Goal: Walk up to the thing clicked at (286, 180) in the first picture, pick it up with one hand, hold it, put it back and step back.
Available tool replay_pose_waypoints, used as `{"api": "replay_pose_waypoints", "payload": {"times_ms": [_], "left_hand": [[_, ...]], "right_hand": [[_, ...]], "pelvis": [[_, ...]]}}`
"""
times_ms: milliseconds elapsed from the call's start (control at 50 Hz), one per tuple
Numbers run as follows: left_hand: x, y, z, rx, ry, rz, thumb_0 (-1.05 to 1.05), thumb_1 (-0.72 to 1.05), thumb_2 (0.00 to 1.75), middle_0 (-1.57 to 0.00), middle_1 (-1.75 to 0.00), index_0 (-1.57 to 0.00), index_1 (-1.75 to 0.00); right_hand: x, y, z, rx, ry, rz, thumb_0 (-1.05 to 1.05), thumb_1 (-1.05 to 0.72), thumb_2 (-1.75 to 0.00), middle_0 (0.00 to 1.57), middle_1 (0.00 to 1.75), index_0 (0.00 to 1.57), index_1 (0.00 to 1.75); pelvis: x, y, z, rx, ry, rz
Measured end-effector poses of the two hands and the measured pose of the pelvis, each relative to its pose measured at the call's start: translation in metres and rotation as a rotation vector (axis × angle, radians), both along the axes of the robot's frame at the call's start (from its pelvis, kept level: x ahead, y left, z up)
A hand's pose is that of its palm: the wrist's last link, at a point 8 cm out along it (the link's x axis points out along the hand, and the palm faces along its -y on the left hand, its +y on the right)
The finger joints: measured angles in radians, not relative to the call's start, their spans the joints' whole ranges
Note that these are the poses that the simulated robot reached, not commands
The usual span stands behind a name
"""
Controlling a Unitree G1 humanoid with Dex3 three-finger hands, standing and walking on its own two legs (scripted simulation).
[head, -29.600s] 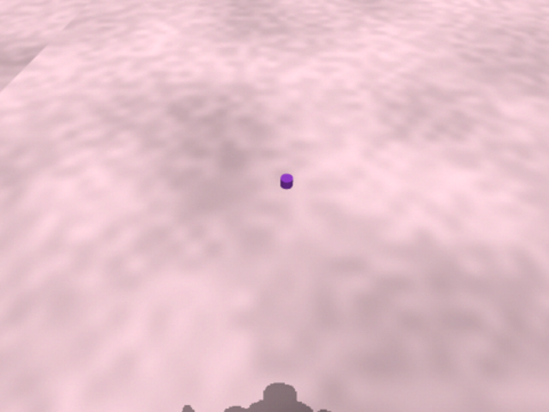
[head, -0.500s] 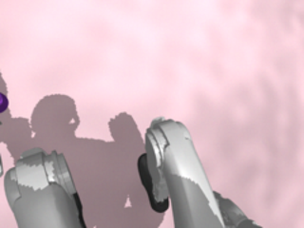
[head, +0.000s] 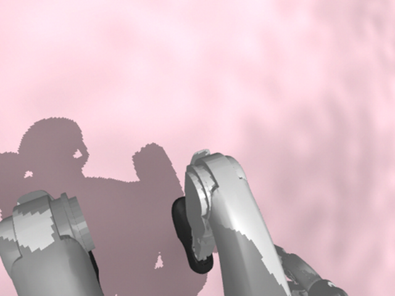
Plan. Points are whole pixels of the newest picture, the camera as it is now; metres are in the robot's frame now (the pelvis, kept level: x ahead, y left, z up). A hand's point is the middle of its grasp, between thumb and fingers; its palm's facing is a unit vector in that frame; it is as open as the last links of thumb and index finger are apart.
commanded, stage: rest palm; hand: left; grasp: from above
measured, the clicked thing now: out of the picture +0.44 +0.33 -0.28
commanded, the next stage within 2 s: close in 0.42 s
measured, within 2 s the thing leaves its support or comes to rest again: neither
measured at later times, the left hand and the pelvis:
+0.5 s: hand out of the picture +0.42 +0.32 -0.26, palm faces -0.47 -0.19 -0.86, open 14.0 cm; pelvis +0.00 +0.00 +0.00, yaw -1 degrees
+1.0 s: hand out of the picture +0.43 +0.32 -0.26, palm faces -0.44 -0.19 -0.88, open 12.1 cm; pelvis +0.00 +0.01 +0.00, yaw -2 degrees
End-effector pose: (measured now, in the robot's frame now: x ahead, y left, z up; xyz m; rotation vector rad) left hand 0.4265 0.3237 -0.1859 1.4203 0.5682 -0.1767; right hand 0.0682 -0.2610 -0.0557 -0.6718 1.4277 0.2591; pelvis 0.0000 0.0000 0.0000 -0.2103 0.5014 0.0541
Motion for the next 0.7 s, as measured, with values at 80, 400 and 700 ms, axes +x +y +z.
{"api": "replay_pose_waypoints", "payload": {"times_ms": [80,400,700], "left_hand": [[0.002,-0.001,-0.002,0.005,-0.011,0.010,0.00,-0.51,0.97,-0.08,-1.00,-0.08,-0.99],[0.000,0.006,-0.013,0.004,0.033,0.059,0.00,-0.49,0.94,-0.08,-1.02,-0.09,-1.00],[0.002,-0.002,-0.017,0.007,0.004,0.005,0.00,-0.39,0.88,-0.13,-1.02,-0.16,-0.99]], "right_hand": [[0.006,0.002,0.002,0.005,-0.021,0.016,0.00,-0.90,-0.90,0.21,0.30,0.20,0.30],[-0.007,0.012,0.002,0.043,0.011,0.012,0.00,-0.90,-0.91,0.20,0.30,0.20,0.30],[-0.017,0.010,0.009,0.031,0.040,0.040,0.00,-0.90,-0.90,0.21,0.30,0.20,0.30]], "pelvis": [[0.000,0.001,0.000,-0.005,-0.004,-0.001],[-0.001,0.004,-0.001,-0.018,-0.012,-0.002],[-0.003,0.004,-0.002,-0.027,-0.033,-0.012]]}}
